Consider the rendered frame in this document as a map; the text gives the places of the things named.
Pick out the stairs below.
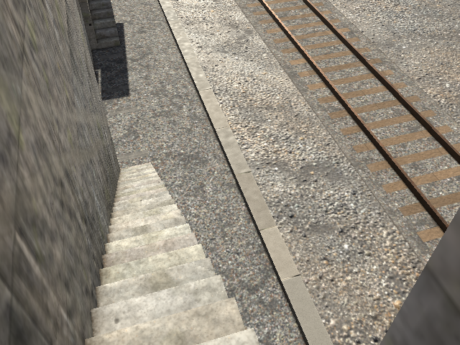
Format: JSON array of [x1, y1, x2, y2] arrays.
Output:
[[88, 0, 121, 49], [85, 162, 259, 345]]

